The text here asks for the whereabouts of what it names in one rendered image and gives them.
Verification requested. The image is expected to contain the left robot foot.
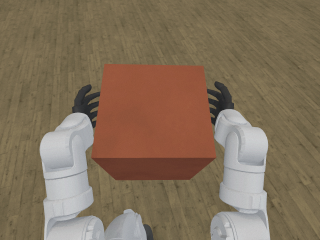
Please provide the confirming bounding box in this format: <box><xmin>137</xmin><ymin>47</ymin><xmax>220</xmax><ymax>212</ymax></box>
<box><xmin>143</xmin><ymin>224</ymin><xmax>154</xmax><ymax>240</ymax></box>

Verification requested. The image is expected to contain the robot right upper arm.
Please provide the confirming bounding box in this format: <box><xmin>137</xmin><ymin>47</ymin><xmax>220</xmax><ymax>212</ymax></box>
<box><xmin>210</xmin><ymin>211</ymin><xmax>270</xmax><ymax>240</ymax></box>

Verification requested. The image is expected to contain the robot left upper arm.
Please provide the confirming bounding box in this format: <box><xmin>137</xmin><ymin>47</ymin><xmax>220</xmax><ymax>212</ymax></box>
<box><xmin>46</xmin><ymin>215</ymin><xmax>105</xmax><ymax>240</ymax></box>

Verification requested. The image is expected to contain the carton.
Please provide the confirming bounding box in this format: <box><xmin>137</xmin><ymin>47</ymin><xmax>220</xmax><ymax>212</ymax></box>
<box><xmin>91</xmin><ymin>64</ymin><xmax>217</xmax><ymax>181</ymax></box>

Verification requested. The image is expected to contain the robot left thigh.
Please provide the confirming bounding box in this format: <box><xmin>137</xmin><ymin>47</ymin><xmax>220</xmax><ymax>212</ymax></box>
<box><xmin>104</xmin><ymin>212</ymin><xmax>143</xmax><ymax>240</ymax></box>

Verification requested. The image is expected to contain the left robot forearm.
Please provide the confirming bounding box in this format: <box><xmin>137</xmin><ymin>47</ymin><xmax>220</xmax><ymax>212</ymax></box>
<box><xmin>39</xmin><ymin>112</ymin><xmax>94</xmax><ymax>240</ymax></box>

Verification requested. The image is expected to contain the right robot forearm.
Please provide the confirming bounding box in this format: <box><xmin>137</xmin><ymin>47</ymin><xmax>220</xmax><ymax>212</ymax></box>
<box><xmin>214</xmin><ymin>109</ymin><xmax>271</xmax><ymax>240</ymax></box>

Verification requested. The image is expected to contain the left robot hand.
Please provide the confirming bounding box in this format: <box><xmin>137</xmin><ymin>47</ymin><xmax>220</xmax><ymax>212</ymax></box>
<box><xmin>72</xmin><ymin>84</ymin><xmax>101</xmax><ymax>128</ymax></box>

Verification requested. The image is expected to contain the right robot hand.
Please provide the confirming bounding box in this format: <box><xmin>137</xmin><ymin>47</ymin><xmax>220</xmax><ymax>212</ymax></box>
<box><xmin>207</xmin><ymin>81</ymin><xmax>234</xmax><ymax>126</ymax></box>

